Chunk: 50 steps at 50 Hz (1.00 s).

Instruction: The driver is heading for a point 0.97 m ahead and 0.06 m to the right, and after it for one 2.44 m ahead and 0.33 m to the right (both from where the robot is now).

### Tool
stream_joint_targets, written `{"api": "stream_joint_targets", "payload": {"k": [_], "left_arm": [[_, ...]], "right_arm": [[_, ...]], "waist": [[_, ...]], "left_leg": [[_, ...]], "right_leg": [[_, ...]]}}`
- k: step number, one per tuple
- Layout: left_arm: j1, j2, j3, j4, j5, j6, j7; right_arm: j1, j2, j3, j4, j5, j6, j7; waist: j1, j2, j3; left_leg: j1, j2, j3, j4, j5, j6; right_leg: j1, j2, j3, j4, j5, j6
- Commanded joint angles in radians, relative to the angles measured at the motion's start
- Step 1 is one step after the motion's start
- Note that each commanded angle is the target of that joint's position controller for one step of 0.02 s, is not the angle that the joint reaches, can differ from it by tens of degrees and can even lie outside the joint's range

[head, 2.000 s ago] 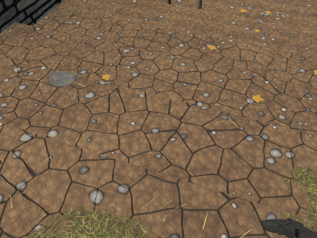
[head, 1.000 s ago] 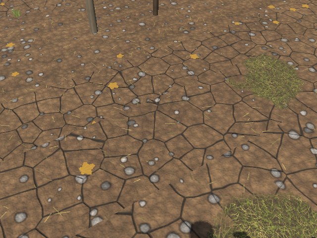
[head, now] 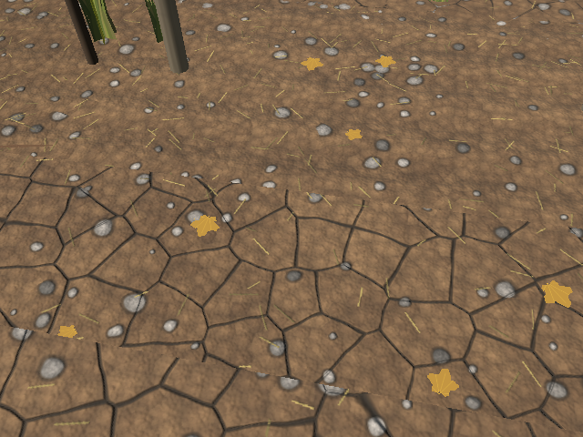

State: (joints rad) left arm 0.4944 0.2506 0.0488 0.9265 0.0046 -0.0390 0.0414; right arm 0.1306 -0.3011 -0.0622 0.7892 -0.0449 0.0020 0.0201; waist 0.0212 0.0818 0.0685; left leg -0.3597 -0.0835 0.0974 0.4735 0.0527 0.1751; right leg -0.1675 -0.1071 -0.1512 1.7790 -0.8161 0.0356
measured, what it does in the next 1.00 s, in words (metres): walks ahead: right foot, then left foot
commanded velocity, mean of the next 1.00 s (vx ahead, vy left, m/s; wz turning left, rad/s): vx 0.07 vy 0.00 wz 0.05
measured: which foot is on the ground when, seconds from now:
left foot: down 0.00-0.34, up 0.36-0.64, down 0.66-1.00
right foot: up 0.00-0.32, down 0.34-0.66, up 0.68-1.00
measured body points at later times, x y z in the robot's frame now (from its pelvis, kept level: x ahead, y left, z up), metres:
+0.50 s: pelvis +0.14 -0.08 -0.01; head +0.17 -0.10 +0.44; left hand +0.20 +0.21 -0.09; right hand +0.38 -0.31 -0.12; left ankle +0.07 +0.01 -0.68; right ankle +0.28 -0.15 -0.74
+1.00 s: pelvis +0.13 -0.12 -0.01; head +0.16 -0.13 +0.44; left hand +0.28 +0.16 -0.10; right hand +0.25 -0.39 -0.12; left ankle +0.10 +0.00 -0.74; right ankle +0.12 -0.22 -0.72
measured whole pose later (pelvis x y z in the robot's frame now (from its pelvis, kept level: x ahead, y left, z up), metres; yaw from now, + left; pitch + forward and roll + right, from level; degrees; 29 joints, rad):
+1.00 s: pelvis +0.13 -0.12 -0.01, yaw -1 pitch +1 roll +0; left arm 0.18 0.31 0.08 0.63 0.00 0.10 -0.07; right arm 0.21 -0.28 -0.03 0.69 -0.02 0.02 -0.01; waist -0.01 0.01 0.05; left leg -0.22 0.10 0.18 0.58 -0.35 -0.01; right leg -0.34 0.00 -0.05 0.73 -0.40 0.00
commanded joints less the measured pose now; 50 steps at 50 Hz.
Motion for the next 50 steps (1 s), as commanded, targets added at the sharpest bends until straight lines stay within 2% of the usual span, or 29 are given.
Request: {"api": "stream_joint_targets", "payload": {"k": [1,2,3,4,5,7,9,12,14,16,17,18,19,20,21,23,25,27,30,32,33,34,35,36,37,39,44,48,50], "left_arm": [[-0.02,0.131,0.001,-0.192,0.057,0.004,0.016],[-0.099,0.147,0.005,-0.228,0.062,-0.002,0.015],[-0.089,0.147,0.007,-0.193,0.073,0.006,0.018],[-0.124,0.175,0.018,-0.21,0.047,0.023,0.016],[-0.177,0.181,0.021,-0.222,0.033,0.036,0.021],[-0.232,0.135,0.006,-0.261,0.014,0.042,0.023],[-0.285,0.092,-0.009,-0.28,0.014,0.038,0.014],[-0.428,0.084,-0.015,-0.338,0.015,0.035,0.004],[-0.421,0.088,-0.016,-0.34,0.011,0.03,0.0],[-0.329,0.074,-0.017,-0.313,0.015,0.015,-0.006],[-0.302,0.12,-0.006,-0.308,0.024,0.005,-0.004],[-0.291,0.208,0.011,-0.329,0.027,0.02,-0.007],[-0.253,0.174,0.012,-0.317,0.007,0.038,-0.008],[-0.276,0.116,-0.003,-0.316,0.005,0.042,-0.008],[-0.335,0.079,-0.012,-0.311,0.009,0.047,-0.011],[-0.43,0.059,-0.023,-0.309,0.028,0.049,-0.026],[-0.446,0.126,0.009,-0.308,0.033,0.067,-0.045],[-0.371,0.189,0.046,-0.303,0.024,0.092,-0.061],[-0.33,0.215,0.073,-0.31,0.01,0.108,-0.086],[-0.354,0.21,0.08,-0.32,-0.006,0.106,-0.089],[-0.349,0.191,0.08,-0.331,-0.02,0.098,-0.082],[-0.379,0.133,0.07,-0.374,-0.04,0.092,-0.083],[-0.331,0.168,0.08,-0.331,-0.004,0.088,-0.074],[-0.309,0.21,0.097,-0.304,0.005,0.092,-0.075],[-0.254,0.196,0.097,-0.285,0.009,0.1,-0.082],[-0.208,0.169,0.084,-0.274,0.015,0.115,-0.092],[-0.344,0.117,0.047,-0.349,0.004,0.123,-0.121],[-0.358,0.124,0.046,-0.38,-0.015,0.123,-0.112],[-0.308,0.123,0.05,-0.375,-0.006,0.116,-0.099]], "right_arm": [[0.368,-0.269,-0.075,0.025,0.038,0.014,-0.018],[0.26,-0.233,-0.062,-0.016,0.05,0.01,-0.025],[0.141,-0.202,-0.056,-0.049,0.025,0.0,-0.036],[0.095,-0.18,-0.045,-0.057,0.021,-0.012,-0.043],[0.119,-0.154,-0.036,-0.039,0.019,-0.017,-0.041],[0.165,-0.141,-0.037,-0.026,0.023,-0.022,-0.035],[0.168,-0.127,-0.039,-0.035,0.037,-0.011,-0.031],[0.189,-0.121,-0.046,-0.056,0.038,0.016,-0.032],[0.175,-0.121,-0.049,-0.079,0.029,0.024,-0.03],[0.128,-0.113,-0.047,-0.098,0.04,0.025,-0.032],[0.177,-0.073,-0.04,-0.104,0.048,0.019,-0.033],[0.292,-0.036,-0.036,-0.126,0.057,0.023,-0.044],[0.269,-0.119,-0.049,-0.118,0.007,0.03,-0.04],[0.221,-0.112,-0.05,-0.108,0.004,0.038,-0.037],[0.188,-0.091,-0.041,-0.103,0.011,0.048,-0.034],[0.206,-0.043,-0.016,-0.084,0.027,0.071,-0.014],[0.181,-0.049,-0.004,-0.095,0.032,0.079,-0.006],[0.115,-0.055,0.006,-0.118,0.034,0.08,-0.013],[0.118,-0.063,0.011,-0.124,0.035,0.064,-0.023],[0.211,-0.078,0.008,-0.098,0.023,0.05,-0.042],[0.281,-0.152,-0.011,-0.085,0.005,0.038,-0.054],[0.268,-0.272,-0.041,-0.099,0.003,0.034,-0.06],[0.078,-0.229,-0.025,-0.142,-0.007,0.036,-0.059],[0.004,-0.127,0.007,-0.172,-0.003,0.029,-0.06],[-0.052,-0.071,0.025,-0.181,-0.001,0.023,-0.063],[-0.071,-0.054,0.03,-0.194,0.005,0.011,-0.069],[0.132,-0.113,0.002,-0.139,0.019,0.014,-0.056],[0.137,-0.153,-0.016,-0.13,0.021,0.015,-0.03],[0.127,-0.156,-0.023,-0.13,0.039,0.015,-0.019]], "waist": [[-0.104,-0.159,-0.242],[-0.066,-0.184,-0.226],[-0.007,-0.146,-0.262],[0.038,-0.22,-0.169],[0.026,-0.221,-0.137],[0.012,-0.192,-0.211],[-0.019,-0.127,-0.276],[-0.064,-0.081,-0.21],[-0.056,-0.045,-0.158],[0.009,-0.033,-0.102],[0.001,-0.143,-0.107],[-0.043,-0.395,-0.234],[-0.017,-0.31,-0.284],[-0.024,-0.199,-0.227],[-0.044,-0.15,-0.171],[-0.091,-0.215,-0.146],[-0.097,-0.275,-0.111],[-0.049,-0.274,-0.091],[-0.046,-0.279,-0.112],[-0.095,-0.285,-0.127],[-0.107,-0.239,-0.143],[-0.113,0.113,-0.142],[-0.06,0.106,-0.05],[-0.013,0.007,-0.048],[0.04,-0.005,-0.06],[0.052,0.046,-0.076],[-0.066,0.072,-0.08],[-0.068,0.121,-0.097],[-0.023,0.078,-0.121]], "left_leg": [[0.813,0.441,-0.507,0.123,1.243,0.181],[0.652,0.419,-0.557,0.019,0.774,0.234],[0.485,0.475,-0.72,-0.039,0.597,0.302],[0.248,0.424,-0.643,-0.108,0.633,0.279],[0.099,0.369,-0.612,-0.111,0.673,0.262],[0.074,0.277,-0.54,-0.044,0.716,0.194],[0.124,0.184,-0.487,0.029,0.652,0.117],[0.113,0.108,-0.536,0.07,0.457,0.042],[0.11,0.111,-0.576,0.084,0.351,0.016],[0.004,0.069,-0.579,0.127,0.163,-0.04],[-0.085,-0.008,-0.492,0.269,-0.138,-0.093],[-0.157,-0.183,-0.265,0.576,-0.75,-0.143],[-0.195,-0.136,-0.209,0.735,-0.787,-0.165],[-0.186,-0.117,-0.274,0.791,-0.693,-0.176],[-0.161,-0.102,-0.295,0.762,-0.618,-0.187],[-0.026,-0.083,-0.266,0.616,-0.544,-0.206],[0.012,-0.052,-0.107,0.423,-0.563,-0.211],[0.013,-0.052,-0.103,0.302,-0.584,-0.195],[0.107,-0.057,-0.118,0.118,-0.502,-0.144],[0.299,-0.052,-0.112,-0.101,-0.386,-0.099],[0.458,0.062,-0.193,-0.193,-0.465,-0.074],[0.43,0.347,-0.521,-0.287,-0.695,0.01],[0.225,0.477,-0.55,-0.323,-0.546,0.062],[0.127,0.42,-0.438,-0.284,-0.389,0.065],[0.083,0.35,-0.322,-0.25,-0.251,0.032],[0.129,0.295,-0.184,-0.192,-0.02,0.015],[0.341,0.345,-0.113,-0.087,0.191,0.014],[0.279,0.372,-0.045,0.004,0.219,-0.035],[0.231,0.368,0.011,0.145,0.179,-0.088]], "right_leg": [[-0.833,-0.008,0.152,0.167,0.162,-0.002],[-0.813,0.016,0.208,0.012,0.325,-0.006],[-0.727,-0.007,0.241,-0.067,0.34,0.027],[-0.61,-0.017,0.26,-0.315,0.413,0.075],[-0.478,-0.009,0.256,-0.44,0.434,0.093],[-0.36,-0.005,0.266,-0.64,0.546,0.069],[-0.308,0.025,0.269,-0.763,0.655,0.02],[-0.293,0.096,0.27,-0.896,0.657,0.0],[-0.261,0.117,0.269,-1.007,0.62,-0.015],[-0.059,0.116,0.262,-1.244,0.732,-0.05],[0.076,-0.022,0.368,-1.318,0.973,-0.092],[0.184,-0.352,0.681,-1.351,1.413,-0.278],[0.146,-0.349,0.803,-1.373,1.416,-0.369],[0.078,-0.282,0.731,-1.369,1.3,-0.356],[0.0,-0.2,0.613,-1.382,1.146,-0.305],[-0.137,-0.063,0.468,-1.431,0.901,-0.212],[-0.167,0.028,0.456,-1.472,0.711,-0.171],[-0.142,0.018,0.548,-1.514,0.537,-0.184],[-0.15,-0.003,0.65,-1.574,0.415,-0.172],[-0.257,0.057,0.618,-1.594,0.349,-0.095],[-0.393,0.134,0.533,-1.535,0.31,-0.011],[-0.542,0.272,0.323,-1.195,0.277,0.018],[-0.549,0.245,0.252,-0.928,0.32,0.001],[-0.444,0.196,0.252,-0.777,0.378,-0.009],[-0.387,0.196,0.239,-0.67,0.426,-0.017],[-0.41,0.174,0.191,-0.541,0.46,-0.014],[-0.425,0.111,0.125,-0.837,0.414,0.002],[-0.248,0.143,0.042,-1.041,0.375,-0.037],[-0.127,0.166,0.032,-1.218,0.481,-0.063]]}}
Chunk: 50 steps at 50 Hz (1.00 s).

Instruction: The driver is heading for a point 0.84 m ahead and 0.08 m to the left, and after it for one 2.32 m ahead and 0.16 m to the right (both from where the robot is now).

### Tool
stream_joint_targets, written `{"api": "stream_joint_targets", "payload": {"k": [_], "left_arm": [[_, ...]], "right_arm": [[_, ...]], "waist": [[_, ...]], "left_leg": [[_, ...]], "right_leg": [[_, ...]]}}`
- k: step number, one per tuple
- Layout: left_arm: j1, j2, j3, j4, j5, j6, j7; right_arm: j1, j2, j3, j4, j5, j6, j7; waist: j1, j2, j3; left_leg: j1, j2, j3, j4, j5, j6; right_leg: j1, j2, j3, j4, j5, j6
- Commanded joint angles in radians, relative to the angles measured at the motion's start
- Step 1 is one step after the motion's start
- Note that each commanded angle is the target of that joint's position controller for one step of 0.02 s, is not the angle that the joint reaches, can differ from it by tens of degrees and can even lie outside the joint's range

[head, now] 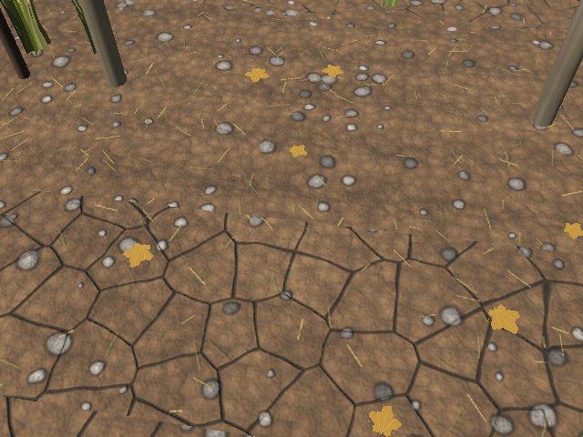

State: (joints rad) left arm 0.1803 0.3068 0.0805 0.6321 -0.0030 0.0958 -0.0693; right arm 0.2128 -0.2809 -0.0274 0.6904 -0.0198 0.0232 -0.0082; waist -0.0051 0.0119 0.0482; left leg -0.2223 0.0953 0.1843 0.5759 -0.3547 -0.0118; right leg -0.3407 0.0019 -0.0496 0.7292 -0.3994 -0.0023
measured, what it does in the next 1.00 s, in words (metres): walks ahead: right foot, then left foot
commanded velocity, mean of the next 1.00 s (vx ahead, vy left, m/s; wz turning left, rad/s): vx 0.63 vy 0.00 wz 0.11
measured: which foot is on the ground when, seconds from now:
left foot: down 0.00-0.02, up 0.04-0.56, down 0.58-1.00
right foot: up 0.00-0.00, down 0.02-0.58, up 0.60-1.00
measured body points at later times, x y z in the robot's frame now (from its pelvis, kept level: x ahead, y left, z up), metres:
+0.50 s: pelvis +0.09 -0.02 +0.01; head +0.09 +0.00 +0.46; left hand +0.24 +0.23 -0.11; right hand +0.16 -0.32 -0.08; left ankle +0.18 +0.08 -0.71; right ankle -0.02 -0.10 -0.73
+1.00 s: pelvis +0.43 +0.00 -0.02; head +0.45 +0.03 +0.43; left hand +0.66 +0.29 -0.07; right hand +0.39 -0.31 -0.12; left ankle +0.20 +0.07 -0.73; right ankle +0.65 -0.13 -0.71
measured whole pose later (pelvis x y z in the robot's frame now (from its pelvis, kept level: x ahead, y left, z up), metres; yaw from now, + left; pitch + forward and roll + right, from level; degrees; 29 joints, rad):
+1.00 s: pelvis +0.43 +0.00 -0.02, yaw +12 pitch +3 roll -1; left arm -0.02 0.36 0.03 0.61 0.04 -0.04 -0.06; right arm 0.57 -0.33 -0.07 0.88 -0.01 -0.06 -0.01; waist -0.14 -0.03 -0.03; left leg 0.10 -0.14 -0.35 0.44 -0.54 0.15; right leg -0.69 -0.02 0.11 0.65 0.23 0.01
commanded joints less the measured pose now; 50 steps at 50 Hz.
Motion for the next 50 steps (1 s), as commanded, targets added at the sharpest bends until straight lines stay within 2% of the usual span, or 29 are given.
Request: {"api": "stream_joint_targets", "payload": {"k": [1,2,3,4,5,6,7,8,10,12,15,18,22,27,28,29,30,31,32,34,35,37,40,41,42,43,44,46,50], "left_arm": [[0.072,0.089,0.026,-0.059,0.017,-0.033,0.026],[0.113,0.245,0.057,-0.065,0.027,-0.051,0.04],[0.199,0.349,0.089,-0.068,-0.005,-0.052,0.03],[0.229,0.299,0.083,-0.054,-0.013,-0.046,0.03],[0.17,0.252,0.066,-0.05,-0.005,-0.037,0.042],[0.079,0.207,0.051,-0.06,0.003,-0.026,0.054],[0.026,0.178,0.039,-0.07,-0.001,-0.02,0.063],[0.035,0.17,0.034,-0.066,0.003,-0.019,0.062],[0.054,0.186,0.037,-0.059,0.009,-0.026,0.047],[0.079,0.198,0.039,-0.047,0.015,-0.034,0.037],[0.117,0.157,0.018,-0.016,0.02,-0.067,0.035],[0.14,0.173,0.015,-0.003,0.024,-0.096,0.033],[0.167,0.183,0.012,0.017,0.034,-0.118,0.052],[0.14,0.193,0.01,0.035,0.03,-0.137,0.074],[0.113,0.193,0.006,0.033,0.023,-0.139,0.078],[0.091,0.167,-0.005,0.028,0.032,-0.143,0.084],[0.055,0.106,-0.029,-0.037,0.027,-0.153,0.077],[-0.014,0.103,-0.032,-0.063,0.05,-0.161,0.072],[-0.061,0.139,-0.027,-0.064,0.062,-0.167,0.07],[-0.038,0.143,-0.031,-0.044,0.061,-0.169,0.063],[-0.028,0.136,-0.036,-0.036,0.07,-0.157,0.061],[-0.068,0.129,-0.044,-0.044,0.065,-0.129,0.059],[-0.115,0.105,-0.059,-0.052,0.068,-0.117,0.039],[-0.091,0.114,-0.05,-0.027,0.063,-0.126,0.035],[-0.138,0.151,-0.033,-0.037,0.051,-0.132,0.031],[-0.212,0.169,-0.02,-0.059,0.047,-0.143,0.036],[-0.269,0.17,-0.019,-0.088,0.04,-0.146,0.033],[-0.327,0.135,-0.027,-0.105,0.052,-0.151,0.023],[-0.366,0.122,-0.032,-0.129,0.04,-0.165,0.004]], "right_arm": [[0.064,-0.175,-0.063,-0.024,0.02,-0.007,0.016],[0.09,-0.116,-0.052,-0.068,0.01,-0.002,0.022],[-0.054,-0.082,-0.029,-0.149,-0.011,0.014,0.014],[-0.111,-0.107,-0.029,-0.153,-0.015,0.018,0.009],[-0.118,-0.101,-0.029,-0.144,0.002,0.013,0.007],[-0.099,-0.116,-0.035,-0.123,0.005,0.009,0.003],[-0.064,-0.133,-0.04,-0.11,-0.004,0.013,0.002],[-0.025,-0.142,-0.041,-0.09,-0.021,0.016,0.009],[-0.029,-0.14,-0.038,-0.082,-0.033,0.022,0.027],[-0.065,-0.137,-0.037,-0.086,-0.031,0.016,0.041],[-0.062,-0.115,-0.029,-0.05,-0.026,-0.006,0.052],[-0.132,-0.117,-0.023,-0.057,-0.003,-0.015,0.054],[-0.169,-0.13,-0.02,-0.065,0.016,-0.018,0.066],[-0.109,-0.137,-0.023,-0.06,0.011,-0.033,0.071],[-0.009,-0.14,-0.031,-0.031,-0.001,-0.039,0.067],[0.212,-0.184,-0.054,0.047,-0.009,-0.049,0.056],[0.388,-0.306,-0.088,0.077,-0.011,-0.056,0.043],[0.317,-0.29,-0.079,0.042,0.01,-0.054,0.049],[0.241,-0.256,-0.075,0.03,0.016,-0.048,0.046],[0.205,-0.232,-0.074,0.024,0.019,-0.05,0.037],[0.189,-0.209,-0.066,0.022,0.022,-0.054,0.034],[0.17,-0.188,-0.059,0.018,0.026,-0.065,0.034],[0.186,-0.221,-0.081,0.029,0.027,-0.064,0.032],[0.214,-0.232,-0.084,0.041,0.01,-0.069,0.031],[0.282,-0.236,-0.087,0.057,0.006,-0.074,0.033],[0.365,-0.232,-0.089,0.108,0.021,-0.079,0.019],[0.39,-0.234,-0.087,0.126,0.028,-0.086,0.012],[0.355,-0.197,-0.079,0.149,0.021,-0.1,0.006],[0.325,-0.216,-0.08,0.153,0.007,-0.102,-0.014]], "waist": [[0.046,0.048,-0.132],[0.026,-0.226,-0.143],[0.111,-0.309,-0.192],[0.137,-0.18,-0.192],[0.1,-0.147,-0.118],[0.047,-0.109,-0.06],[0.017,-0.123,-0.051],[0.012,-0.109,-0.104],[0.023,-0.105,-0.104],[0.037,-0.133,-0.055],[0.05,-0.149,-0.049],[0.078,-0.167,-0.024],[0.087,-0.12,0.038],[0.042,-0.077,0.051],[-0.017,-0.044,0.021],[-0.114,0.043,-0.076],[-0.175,0.285,-0.173],[-0.138,0.264,-0.125],[-0.116,0.125,-0.072],[-0.061,0.036,-0.05],[-0.037,0.046,-0.024],[-0.027,0.065,0.0],[-0.032,0.05,-0.012],[-0.043,0.056,-0.052],[-0.068,0.024,-0.039],[-0.1,0.026,-0.016],[-0.111,-0.001,0.013],[-0.12,0.055,0.031],[-0.12,0.041,0.026]], "left_leg": [[-0.01,0.156,-0.017,0.208,0.458,0.041],[-0.33,0.042,0.039,0.495,-0.125,-0.036],[-0.54,-0.088,-0.121,0.623,-0.353,-0.062],[-0.58,-0.055,-0.207,0.698,-0.311,-0.061],[-0.579,-0.046,-0.226,0.704,-0.218,-0.053],[-0.552,-0.025,-0.236,0.639,-0.118,-0.052],[-0.497,-0.027,-0.233,0.594,-0.066,-0.058],[-0.426,-0.044,-0.226,0.577,-0.03,-0.06],[-0.417,-0.062,-0.232,0.505,0.014,-0.055],[-0.462,-0.074,-0.234,0.416,0.043,-0.058],[-0.434,-0.051,-0.206,0.265,0.159,-0.049],[-0.394,-0.038,-0.187,0.178,0.185,-0.023],[-0.404,-0.044,-0.203,0.134,0.134,0.024],[-0.233,-0.074,-0.134,0.038,0.035,0.125],[-0.072,-0.119,-0.109,-0.018,0.046,0.148],[0.199,-0.126,-0.185,-0.043,-0.041,0.176],[0.434,0.103,-0.68,-0.228,-0.432,0.275],[0.485,0.17,-1.028,-0.376,-0.444,0.298],[0.448,0.17,-0.914,-0.31,-0.304,0.29],[0.31,0.102,-0.745,-0.285,-0.082,0.272],[0.233,0.061,-0.694,-0.308,-0.047,0.261],[0.134,0.009,-0.635,-0.34,0.053,0.263],[0.063,-0.032,-0.577,-0.336,0.38,0.282],[0.086,-0.01,-0.57,-0.299,0.528,0.289],[0.147,-0.018,-0.599,-0.291,0.497,0.3],[0.307,0.017,-0.657,-0.246,0.494,0.3],[0.284,-0.018,-0.657,-0.275,0.419,0.29],[0.245,-0.041,-0.66,-0.227,0.374,0.263],[0.099,-0.054,-0.712,-0.154,0.284,0.235]], "right_leg": [[0.193,0.04,0.024,-0.315,0.205,-0.047],[0.384,-0.235,0.439,-0.356,0.568,-0.126],[0.432,-0.392,0.663,-0.316,0.994,-0.321],[0.47,-0.353,0.602,-0.314,0.93,-0.351],[0.395,-0.292,0.52,-0.323,0.814,-0.323],[0.315,-0.212,0.439,-0.332,0.726,-0.267],[0.248,-0.165,0.401,-0.34,0.701,-0.235],[0.212,-0.13,0.403,-0.379,0.483,-0.233],[0.17,-0.1,0.478,-0.467,-0.075,-0.242],[0.162,-0.112,0.546,-0.514,-0.263,-0.253],[0.183,-0.124,0.496,-0.527,-0.185,-0.229],[0.162,-0.158,0.468,-0.538,-0.201,-0.215],[0.181,-0.233,0.428,-0.555,-0.202,-0.209],[0.19,-0.249,0.274,-0.517,-0.044,-0.171],[0.138,-0.217,0.195,-0.412,0.175,-0.145],[0.022,-0.147,0.081,-0.12,0.427,-0.11],[-0.267,-0.018,-0.045,0.321,0.354,-0.042],[-0.544,0.109,0.084,0.412,-0.038,-0.014],[-0.59,0.026,0.147,0.448,0.034,-0.009],[-0.481,-0.041,0.144,0.37,0.112,0.014],[-0.432,-0.058,0.139,0.31,0.125,0.028],[-0.356,-0.051,0.113,0.209,0.156,0.06],[-0.271,-0.011,0.047,0.149,0.241,0.071],[-0.252,-0.014,0.045,0.234,0.341,0.048],[-0.352,-0.02,0.074,0.199,0.376,0.037],[-0.509,-0.047,0.145,0.156,0.402,0.023],[-0.52,-0.017,0.124,0.026,0.437,0.027],[-0.457,-0.007,0.13,-0.063,0.602,0.019],[-0.25,-0.007,0.157,-0.091,0.718,-0.007]]}}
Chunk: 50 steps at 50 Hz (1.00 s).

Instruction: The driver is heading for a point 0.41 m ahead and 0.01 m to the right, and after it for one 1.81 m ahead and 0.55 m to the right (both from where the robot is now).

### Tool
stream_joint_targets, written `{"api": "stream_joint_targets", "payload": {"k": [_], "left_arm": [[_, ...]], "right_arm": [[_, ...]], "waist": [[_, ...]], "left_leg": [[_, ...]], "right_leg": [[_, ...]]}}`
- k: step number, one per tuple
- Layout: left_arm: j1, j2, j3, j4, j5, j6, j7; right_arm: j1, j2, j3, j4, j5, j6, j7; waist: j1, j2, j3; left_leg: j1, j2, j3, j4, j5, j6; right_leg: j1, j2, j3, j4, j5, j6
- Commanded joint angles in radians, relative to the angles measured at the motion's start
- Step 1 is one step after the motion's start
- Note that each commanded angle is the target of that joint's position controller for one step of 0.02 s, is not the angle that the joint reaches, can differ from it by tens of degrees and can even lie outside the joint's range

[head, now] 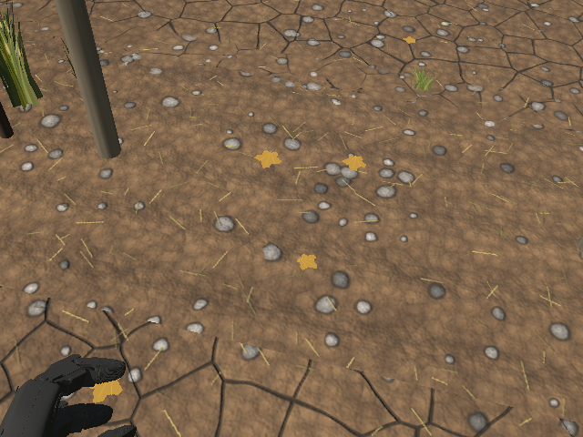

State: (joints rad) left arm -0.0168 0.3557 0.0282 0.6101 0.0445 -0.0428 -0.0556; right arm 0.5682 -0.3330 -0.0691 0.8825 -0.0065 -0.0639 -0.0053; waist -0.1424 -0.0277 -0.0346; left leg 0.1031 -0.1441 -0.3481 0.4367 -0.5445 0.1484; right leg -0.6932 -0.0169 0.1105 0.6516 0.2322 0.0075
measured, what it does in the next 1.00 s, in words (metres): goes down, turning right: right foot 0.18 m lower, then left foot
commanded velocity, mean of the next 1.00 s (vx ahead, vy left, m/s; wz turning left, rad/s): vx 0.38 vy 0.00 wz -0.24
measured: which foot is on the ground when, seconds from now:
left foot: down 0.00-0.14, up 0.16-0.42, down 0.44-0.86, up 0.88-1.00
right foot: up 0.00-0.14, down 0.16-0.46, up 0.48-0.84, down 0.86-1.00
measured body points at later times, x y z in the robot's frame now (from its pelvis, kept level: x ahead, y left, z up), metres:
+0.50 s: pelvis +0.41 -0.06 -0.17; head +0.46 -0.04 +0.27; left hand +0.19 +0.12 -0.28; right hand +0.70 -0.20 -0.25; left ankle +0.53 +0.03 -0.89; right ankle +0.25 -0.18 -0.84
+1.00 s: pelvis +0.50 -0.13 -0.16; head +0.52 -0.18 +0.29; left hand +0.72 +0.11 -0.24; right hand +0.53 -0.43 -0.29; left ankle +0.54 +0.02 -0.81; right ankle +0.53 -0.21 -0.89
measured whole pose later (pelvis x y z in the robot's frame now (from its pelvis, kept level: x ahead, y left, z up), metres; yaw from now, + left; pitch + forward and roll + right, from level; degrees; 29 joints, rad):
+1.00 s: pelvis +0.50 -0.13 -0.16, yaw -20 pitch +1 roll +2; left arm 0.21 0.31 0.08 0.68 0.02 0.07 0.00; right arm 0.14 -0.30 -0.06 0.79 -0.03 0.04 -0.02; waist 0.00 0.04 0.07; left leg -0.52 0.07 0.01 1.11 -0.44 -0.05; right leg -0.38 0.07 0.02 0.61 -0.23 -0.09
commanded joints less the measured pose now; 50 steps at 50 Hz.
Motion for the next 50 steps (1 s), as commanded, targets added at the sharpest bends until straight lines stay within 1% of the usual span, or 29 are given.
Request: {"api": "stream_joint_targets", "payload": {"k": [1,3,5,7,8,9,10,11,12,13,14,15,17,18,21,22,23,24,25,26,29,36,41,42,43,44,45,46,50], "left_arm": [[-0.165,0.069,0.014,-0.105,-0.003,-0.037,-0.009],[-0.097,0.064,0.013,-0.07,-0.017,-0.051,0.012],[0.204,0.097,0.037,0.032,-0.042,-0.065,0.044],[0.549,0.149,0.076,0.179,-0.041,-0.058,0.067],[0.592,0.164,0.077,0.207,-0.004,-0.051,0.056],[0.584,0.143,0.055,0.184,0.029,-0.069,0.042],[0.626,0.109,0.058,0.193,0.024,-0.061,0.034],[0.609,0.178,0.083,0.217,0.012,-0.068,0.049],[0.509,0.122,0.072,0.207,0.013,-0.078,0.054],[0.538,0.014,0.032,0.239,0.007,-0.091,0.05],[0.605,0.009,0.021,0.312,-0.016,-0.11,0.048],[0.541,0.008,0.019,0.339,-0.032,-0.113,0.056],[0.397,-0.019,0.005,0.322,-0.022,-0.087,0.07],[0.358,-0.017,0.004,0.302,-0.02,-0.075,0.074],[0.439,0.019,0.019,0.334,-0.073,-0.069,0.057],[0.461,0.027,0.021,0.334,-0.09,-0.063,0.055],[0.499,0.02,0.021,0.314,-0.097,-0.05,0.054],[0.667,-0.076,0.008,0.308,-0.122,-0.022,0.079],[0.656,0.016,0.025,0.305,-0.095,0.008,0.099],[0.634,0.001,0.035,0.298,-0.069,0.025,0.099],[0.583,-0.048,0.047,0.274,-0.018,0.071,0.076],[0.43,-0.092,0.055,0.151,-0.034,0.118,0.047],[0.297,-0.032,0.069,0.075,-0.027,0.124,0.022],[0.318,-0.016,0.075,0.081,-0.019,0.118,0.026],[0.378,0.025,0.087,0.099,-0.008,0.103,0.032],[0.361,0.173,0.107,0.065,-0.017,0.09,0.048],[0.414,0.234,0.13,0.037,-0.026,0.088,0.053],[0.397,0.214,0.128,0.048,-0.017,0.091,0.059],[0.229,0.096,0.092,-0.003,-0.038,0.106,0.067]], "right_arm": [[-0.041,-0.164,-0.041,-0.038,-0.008,-0.013,-0.021],[-0.079,-0.15,-0.038,-0.036,-0.02,-0.012,-0.032],[-0.104,-0.15,-0.036,-0.008,-0.034,0.0,-0.039],[-0.184,-0.132,-0.037,-0.022,-0.006,0.017,-0.042],[-0.228,-0.067,-0.023,-0.04,0.012,0.017,-0.037],[-0.011,0.001,0.008,-0.059,0.048,0.004,-0.047],[0.035,-0.006,0.019,-0.013,0.039,0.002,-0.069],[-0.03,-0.022,0.026,-0.025,0.006,0.009,-0.062],[-0.098,-0.039,0.027,-0.017,-0.032,0.022,-0.045],[-0.286,-0.066,0.019,-0.048,-0.067,0.016,-0.022],[-0.399,-0.042,0.019,-0.094,-0.076,-0.001,-0.01],[-0.441,-0.014,0.033,-0.119,-0.077,-0.003,0.002],[-0.513,0.056,0.078,-0.162,-0.053,-0.011,0.028],[-0.437,0.083,0.09,-0.139,-0.023,-0.017,0.036],[-0.335,0.017,0.074,-0.077,-0.023,0.001,0.012],[-0.291,-0.022,0.063,-0.063,-0.044,0.002,-0.001],[-0.241,-0.085,0.051,-0.067,-0.063,-0.005,-0.01],[-0.183,-0.117,0.036,-0.082,-0.056,-0.002,0.003],[-0.211,-0.041,0.042,-0.113,-0.005,0.013,0.013],[-0.308,-0.011,0.048,-0.128,0.004,0.016,0.005],[-0.423,0.023,0.05,-0.129,-0.005,0.014,-0.028],[-0.533,0.017,0.026,-0.133,-0.017,0.008,-0.029],[-0.481,-0.053,-0.011,-0.124,-0.005,0.036,-0.01],[-0.455,-0.055,-0.017,-0.118,-0.004,0.046,-0.006],[-0.401,-0.049,-0.022,-0.105,-0.016,0.062,0.003],[-0.337,0.02,-0.005,-0.14,-0.022,0.086,0.013],[-0.432,0.001,0.004,-0.198,-0.038,0.102,0.002],[-0.477,-0.017,0.004,-0.204,-0.03,0.103,-0.007],[-0.428,-0.059,-0.008,-0.156,-0.032,0.094,-0.016]], "waist": [[0.014,0.077,0.127],[0.023,0.092,0.135],[0.163,0.047,-0.012],[0.336,-0.07,-0.092],[0.328,-0.12,-0.026],[0.166,-0.381,-0.142],[0.204,-0.403,-0.254],[0.224,-0.362,-0.292],[0.188,-0.177,-0.179],[0.238,0.05,-0.003],[0.229,0.027,0.101],[0.144,0.0,0.137],[0.09,-0.09,0.149],[0.061,-0.117,0.105],[0.017,-0.025,0.035],[-0.01,0.009,-0.016],[-0.017,0.068,-0.093],[0.025,0.282,-0.322],[0.022,0.067,-0.412],[0.076,0.016,-0.298],[0.153,0.068,-0.03],[0.226,0.213,-0.023],[0.191,0.164,-0.009],[0.198,0.107,-0.013],[0.219,-0.054,-0.002],[0.154,-0.379,0.052],[0.235,-0.284,-0.072],[0.224,-0.173,-0.04],[0.151,-0.103,-0.018]], "left_leg": [[-0.204,0.173,-0.185,0.011,0.487,0.065],[-0.19,0.12,-0.164,0.101,0.506,0.019],[-0.163,0.045,-0.139,0.475,0.531,0.005],[-0.333,-0.031,0.017,1.064,0.236,-0.026],[-0.63,-0.049,0.057,1.323,-0.13,-0.023],[-0.901,0.012,0.126,1.449,-0.24,-0.04],[-1.009,0.023,0.205,1.584,-0.208,-0.061],[-1.114,0.003,0.251,1.612,-0.078,-0.076],[-1.084,0.06,0.26,1.539,-0.004,-0.078],[-1.049,0.089,0.192,1.387,0.061,-0.053],[-1.107,0.087,0.138,1.181,0.108,-0.043],[-1.058,0.128,0.153,0.926,0.152,-0.065],[-0.632,0.12,0.366,0.433,0.356,-0.118],[-0.345,0.104,0.349,0.305,0.533,-0.114],[-0.065,0.059,0.359,0.154,0.754,-0.085],[0.02,0.115,0.313,0.116,0.859,-0.061],[0.123,0.28,0.2,0.142,1.278,-0.019],[0.31,0.657,-0.046,0.229,1.797,0.14],[0.244,0.66,-0.067,0.2,1.738,0.163],[0.128,0.609,-0.002,0.13,1.508,0.143],[-0.177,0.496,0.2,-0.035,1.151,0.093],[-0.44,0.445,0.476,-0.115,0.701,0.001],[-0.434,0.51,0.508,0.004,0.368,-0.071],[-0.451,0.486,0.53,0.099,0.275,-0.109],[-0.518,0.419,0.578,0.32,0.127,-0.156],[-0.748,0.263,0.61,0.658,-0.219,-0.234],[-0.814,0.181,0.389,0.764,-0.19,-0.236],[-0.843,0.205,0.326,0.781,-0.083,-0.221],[-0.742,0.211,0.301,0.71,0.188,-0.196]], "right_leg": [[0.112,0.005,0.001,-0.065,0.08,-0.015],[0.268,-0.007,0.012,-0.213,0.088,0.011],[0.576,-0.04,0.033,-0.319,0.208,0.025],[0.925,-0.146,0.074,-0.445,0.341,0.021],[1.068,-0.179,0.04,-0.257,0.282,0.042],[1.357,-0.333,0.079,0.16,1.063,0.05],[1.407,-0.371,0.189,0.147,1.317,-0.016],[1.292,-0.443,0.463,-0.061,0.742,-0.209],[1.073,-0.419,0.542,-0.19,0.437,-0.266],[0.853,-0.361,0.454,-0.213,0.436,-0.244],[0.802,-0.332,0.389,-0.171,0.533,-0.205],[0.679,-0.296,0.35,-0.198,0.47,-0.17],[0.318,-0.094,0.159,-0.361,0.381,-0.163],[0.174,-0.074,0.135,-0.362,0.323,-0.158],[0.265,-0.053,0.149,-0.247,0.386,-0.097],[0.292,-0.021,0.138,-0.077,0.323,-0.063],[0.264,0.033,0.102,0.177,-0.001,-0.042],[0.195,0.11,0.02,0.604,-0.894,-0.009],[0.204,0.1,-0.041,0.733,-0.911,-0.027],[0.161,0.062,-0.043,0.73,-0.842,-0.024],[0.131,-0.002,-0.086,0.644,-0.755,0.001],[0.311,-0.052,-0.136,0.281,-0.481,-0.001],[0.412,-0.017,-0.208,0.059,-0.499,-0.039],[0.473,0.002,-0.199,-0.008,-0.488,-0.055],[0.549,-0.03,-0.073,-0.139,-0.428,-0.085],[0.558,-0.289,0.348,-0.232,-0.028,-0.17],[0.584,-0.343,0.526,-0.345,-0.075,-0.304],[0.579,-0.303,0.461,-0.359,-0.286,-0.299],[0.516,-0.135,0.257,-0.325,-0.24,-0.207]]}}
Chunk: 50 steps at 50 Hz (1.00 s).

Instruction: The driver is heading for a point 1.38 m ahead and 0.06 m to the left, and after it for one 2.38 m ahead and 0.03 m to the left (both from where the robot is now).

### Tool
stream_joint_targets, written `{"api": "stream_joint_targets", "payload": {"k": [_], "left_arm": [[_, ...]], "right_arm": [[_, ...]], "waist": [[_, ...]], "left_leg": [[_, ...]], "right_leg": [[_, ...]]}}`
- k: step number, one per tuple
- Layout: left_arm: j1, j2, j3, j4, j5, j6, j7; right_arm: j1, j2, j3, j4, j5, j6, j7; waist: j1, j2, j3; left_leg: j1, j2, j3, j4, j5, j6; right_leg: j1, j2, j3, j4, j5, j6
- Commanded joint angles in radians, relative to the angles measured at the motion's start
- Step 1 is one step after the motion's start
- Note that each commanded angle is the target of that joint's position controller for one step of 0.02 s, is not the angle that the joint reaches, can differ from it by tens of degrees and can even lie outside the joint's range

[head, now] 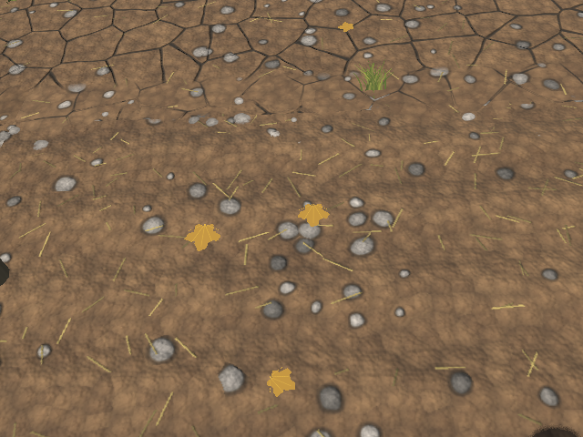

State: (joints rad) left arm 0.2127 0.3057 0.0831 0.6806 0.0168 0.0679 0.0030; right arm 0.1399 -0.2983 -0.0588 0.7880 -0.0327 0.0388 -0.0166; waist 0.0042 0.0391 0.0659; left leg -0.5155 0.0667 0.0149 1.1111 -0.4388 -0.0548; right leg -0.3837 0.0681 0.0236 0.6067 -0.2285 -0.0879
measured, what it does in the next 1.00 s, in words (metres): walks ahead: left foot, then right foot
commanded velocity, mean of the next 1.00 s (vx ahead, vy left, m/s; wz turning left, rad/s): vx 0.27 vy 0.00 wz -0.03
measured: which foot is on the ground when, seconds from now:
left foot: up 0.00-0.44, down 0.46-0.80, up 0.82-1.00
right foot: down 0.00-0.46, up 0.48-0.78, down 0.80-1.00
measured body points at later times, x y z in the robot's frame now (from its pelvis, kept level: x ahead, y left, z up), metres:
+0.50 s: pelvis +0.06 +0.03 +0.01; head +0.08 +0.04 +0.46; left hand +0.26 +0.25 -0.11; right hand +0.09 -0.28 -0.09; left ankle +0.11 +0.12 -0.73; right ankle +0.05 -0.07 -0.72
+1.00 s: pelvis +0.17 +0.01 +0.01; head +0.19 +0.01 +0.46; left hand +0.23 +0.31 -0.10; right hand +0.34 -0.27 -0.09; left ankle +0.22 +0.14 -0.64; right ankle +0.05 -0.10 -0.73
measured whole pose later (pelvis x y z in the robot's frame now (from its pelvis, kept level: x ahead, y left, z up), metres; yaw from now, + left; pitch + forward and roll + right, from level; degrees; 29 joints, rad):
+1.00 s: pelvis +0.17 +0.01 +0.01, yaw +1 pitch +3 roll -1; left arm 0.31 0.31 0.03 0.79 0.04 -0.08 0.02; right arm 0.16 -0.34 -0.08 0.72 -0.03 0.02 0.08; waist 0.04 0.03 -0.02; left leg -0.71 0.01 -0.04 1.17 -0.23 0.03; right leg 0.02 0.02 -0.06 0.26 -0.33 -0.02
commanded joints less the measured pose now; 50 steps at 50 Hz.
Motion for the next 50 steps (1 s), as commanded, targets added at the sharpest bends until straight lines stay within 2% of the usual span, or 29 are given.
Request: {"api": "stream_joint_targets", "payload": {"k": [1,3,10,13,17,20,21,22,23,24,25,26,27,28,29,30,31,33,36,38,39,40,41,42,43,44,46,48,50], "left_arm": [[0.013,0.148,0.038,-0.072,-0.014,-0.009,0.003],[0.042,0.17,0.048,-0.067,-0.015,-0.017,-0.003],[0.078,0.189,0.056,-0.068,-0.005,-0.015,-0.002],[0.082,0.196,0.059,-0.064,-0.001,-0.017,-0.005],[0.064,0.177,0.048,-0.054,0.006,-0.018,-0.008],[0.034,0.139,0.025,-0.039,0.009,-0.016,-0.004],[0.024,0.118,0.012,-0.029,0.003,-0.014,0.002],[0.038,0.083,-0.007,-0.01,0.001,-0.017,0.01],[0.1,0.022,-0.03,0.015,0.005,-0.022,0.013],[0.146,0.055,-0.024,0.026,0.003,-0.024,0.015],[0.103,0.108,-0.011,0.038,0.008,-0.022,0.021],[0.05,0.114,-0.01,0.031,0.011,-0.027,0.022],[0.003,0.122,-0.006,0.029,0.01,-0.031,0.022],[-0.018,0.129,-0.007,0.02,0.016,-0.038,0.014],[-0.036,0.139,-0.007,0.009,0.026,-0.044,0.003],[-0.053,0.135,-0.009,0.005,0.031,-0.051,-0.007],[-0.079,0.121,-0.015,-0.001,0.027,-0.06,-0.01],[-0.134,0.096,-0.026,-0.011,0.014,-0.084,-0.007],[-0.148,0.074,-0.038,-0.02,0.0,-0.108,-0.003],[-0.064,0.068,-0.04,0.004,-0.027,-0.112,0.017],[0.032,0.089,-0.032,0.035,-0.027,-0.112,0.037],[0.137,0.167,-0.011,0.061,-0.014,-0.116,0.057],[0.116,0.216,-0.002,0.041,-0.005,-0.122,0.067],[0.036,0.293,0.018,0.018,0.026,-0.117,0.073],[-0.003,0.216,0.005,0.019,0.038,-0.124,0.063],[-0.003,0.163,-0.012,0.019,0.029,-0.136,0.052],[0.055,0.145,-0.023,0.042,0.025,-0.152,0.041],[0.123,0.14,-0.023,0.076,0.022,-0.164,0.02],[0.16,0.125,-0.025,0.097,0.024,-0.176,0.005]], "right_arm": [[0.005,-0.085,-0.017,-0.062,-0.004,-0.005,-0.001],[0.005,-0.073,-0.013,-0.071,0.002,0.0,0.005],[-0.05,-0.093,-0.011,-0.103,0.008,0.001,-0.006],[-0.064,-0.106,-0.011,-0.11,0.014,-0.006,-0.008],[-0.043,-0.109,-0.006,-0.104,0.025,-0.017,-0.011],[0.025,-0.1,0.001,-0.085,0.033,-0.021,-0.011],[0.053,-0.08,0.008,-0.074,0.031,-0.023,-0.013],[0.049,-0.059,0.018,-0.071,0.022,-0.026,-0.015],[-0.006,-0.069,0.029,-0.081,0.004,-0.03,-0.019],[-0.072,-0.122,0.033,-0.107,-0.006,-0.03,-0.014],[-0.031,-0.122,0.029,-0.078,-0.003,-0.026,-0.003],[-0.034,-0.146,0.018,-0.067,0.011,-0.023,0.008],[-0.003,-0.187,-0.002,-0.055,0.019,-0.018,0.014],[0.063,-0.21,-0.016,-0.04,0.02,-0.012,0.016],[0.119,-0.225,-0.029,-0.024,0.02,-0.007,0.02],[0.142,-0.223,-0.036,-0.016,0.022,-0.005,0.027],[0.146,-0.209,-0.04,-0.012,0.024,-0.006,0.032],[0.146,-0.182,-0.045,-0.009,0.027,-0.016,0.037],[0.118,-0.189,-0.063,-0.016,0.025,-0.025,0.042],[0.016,-0.177,-0.071,-0.053,0.018,-0.019,0.05],[-0.031,-0.164,-0.072,-0.071,0.016,-0.017,0.047],[-0.04,-0.13,-0.069,-0.085,0.028,-0.027,0.043],[0.056,-0.027,-0.042,-0.088,0.053,-0.04,0.035],[-0.023,-0.038,-0.026,-0.149,0.045,-0.053,0.036],[-0.092,-0.099,-0.034,-0.161,0.028,-0.052,0.046],[-0.072,-0.112,-0.041,-0.147,0.014,-0.051,0.06],[-0.023,-0.109,-0.042,-0.128,-0.005,-0.038,0.089],[-0.064,-0.089,-0.029,-0.153,-0.004,-0.033,0.107],[-0.134,-0.088,-0.021,-0.187,-0.001,-0.032,0.118]], "waist": [[0.005,-0.132,-0.134],[0.01,-0.096,-0.143],[0.041,-0.135,-0.122],[0.044,-0.141,-0.121],[0.041,-0.158,-0.138],[0.017,-0.162,-0.153],[-0.005,-0.143,-0.149],[-0.011,-0.104,-0.141],[0.031,0.054,-0.138],[0.073,0.118,-0.108],[0.045,0.099,-0.101],[0.044,0.107,-0.054],[0.015,0.127,-0.038],[-0.01,0.14,-0.08],[-0.026,0.143,-0.077],[-0.028,0.139,-0.055],[-0.029,0.139,-0.029],[-0.033,0.115,-0.015],[-0.014,0.107,-0.048],[0.051,0.1,-0.046],[0.103,0.072,-0.043],[0.134,0.024,-0.082],[0.094,-0.212,-0.166],[0.088,-0.249,-0.126],[0.073,-0.12,-0.06],[0.062,-0.092,-0.039],[0.059,-0.11,-0.032],[0.071,-0.125,0.009],[0.079,-0.131,0.053]], "left_leg": [[-0.11,-0.011,-0.068,0.021,0.092,0.005],[-0.114,-0.031,-0.08,-0.028,0.097,0.004],[-0.118,-0.088,-0.142,-0.214,0.099,0.007],[-0.075,-0.112,-0.16,-0.274,0.092,0.023],[0.056,-0.128,-0.139,-0.354,0.085,0.046],[0.222,-0.12,-0.097,-0.493,0.097,0.07],[0.318,-0.111,-0.088,-0.608,0.174,0.083],[0.413,-0.081,-0.129,-0.756,0.264,0.099],[0.447,0.064,-0.316,-0.876,0.244,0.121],[0.368,0.208,-0.512,-0.906,0.336,0.195],[0.269,0.211,-0.545,-0.894,0.333,0.259],[0.262,0.141,-0.512,-0.864,0.309,0.236],[0.286,0.096,-0.492,-0.839,0.291,0.214],[0.351,0.069,-0.518,-0.859,0.094,0.215],[0.386,0.068,-0.575,-0.893,-0.124,0.236],[0.392,0.072,-0.624,-0.931,-0.27,0.25],[0.386,0.068,-0.647,-0.95,-0.304,0.256],[0.369,0.03,-0.631,-0.942,-0.195,0.252],[0.32,-0.029,-0.615,-0.9,-0.103,0.236],[0.181,-0.086,-0.573,-0.86,-0.051,0.189],[0.055,-0.14,-0.522,-0.803,-0.044,0.132],[-0.182,-0.217,-0.412,-0.673,-0.074,0.046],[-0.28,-0.238,-0.266,-0.317,-0.161,0.07],[-0.407,-0.149,-0.177,-0.194,-0.022,0.078],[-0.422,-0.055,-0.167,-0.106,0.075,0.081],[-0.429,-0.062,-0.16,-0.062,0.122,0.079],[-0.431,-0.048,-0.105,0.052,0.173,0.08],[-0.468,-0.019,-0.065,0.12,0.218,0.092],[-0.483,-0.003,-0.044,0.112,0.258,0.098]], "right_leg": [[0.216,-0.212,0.344,-0.27,0.266,-0.107],[0.247,-0.201,0.368,-0.26,0.298,-0.11],[0.277,-0.173,0.539,-0.275,0.115,-0.113],[0.268,-0.159,0.598,-0.264,0.133,-0.107],[0.232,-0.145,0.597,-0.237,0.263,-0.093],[0.185,-0.141,0.562,-0.221,0.347,-0.07],[0.144,-0.124,0.544,-0.214,0.3,-0.049],[0.098,-0.095,0.515,-0.212,0.167,-0.01],[0.073,-0.024,0.411,-0.121,-0.1,0.045],[0.055,0.077,0.232,-0.073,-0.206,0.073],[0.143,0.035,0.182,-0.068,-0.202,0.072],[0.14,0.029,0.15,-0.083,-0.129,0.071],[0.102,0.052,0.122,-0.051,-0.109,0.076],[0.048,0.068,0.088,0.022,-0.166,0.084],[-0.022,0.066,0.071,0.114,-0.228,0.092],[-0.08,0.054,0.071,0.175,-0.259,0.101],[-0.111,0.037,0.076,0.196,-0.256,0.107],[-0.101,0.024,0.073,0.165,-0.219,0.122],[0.019,0.044,0.064,0.01,-0.231,0.119],[0.237,0.055,0.034,-0.232,-0.149,0.1],[0.435,0.035,0.003,-0.384,-0.014,0.089],[0.733,-0.059,0.037,-0.384,0.007,0.07],[0.802,-0.35,0.306,-0.383,-0.257,0.044],[0.637,-0.543,0.594,-0.448,-0.482,-0.068],[0.565,-0.511,0.53,-0.441,-0.459,-0.086],[0.548,-0.438,0.425,-0.444,-0.386,-0.06],[0.537,-0.352,0.24,-0.451,-0.226,-0.023],[0.507,-0.312,0.124,-0.465,-0.121,-0.007],[0.468,-0.297,0.04,-0.489,-0.035,-0.005]]}}
Keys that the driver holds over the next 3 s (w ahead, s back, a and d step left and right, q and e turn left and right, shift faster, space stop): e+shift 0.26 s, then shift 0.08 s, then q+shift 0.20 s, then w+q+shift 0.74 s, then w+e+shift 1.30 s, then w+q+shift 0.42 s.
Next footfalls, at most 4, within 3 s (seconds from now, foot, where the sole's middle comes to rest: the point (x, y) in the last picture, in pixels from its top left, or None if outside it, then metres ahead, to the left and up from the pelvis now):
0.46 left None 0.14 0.10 -0.76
0.80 right None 0.09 -0.10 -0.76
1.22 left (264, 422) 0.48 0.16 -0.76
1.68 right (239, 254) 0.94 0.24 -0.76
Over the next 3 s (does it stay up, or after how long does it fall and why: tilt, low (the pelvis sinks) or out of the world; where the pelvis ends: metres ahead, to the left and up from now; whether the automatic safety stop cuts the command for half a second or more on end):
stays up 1.93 0.09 -0.03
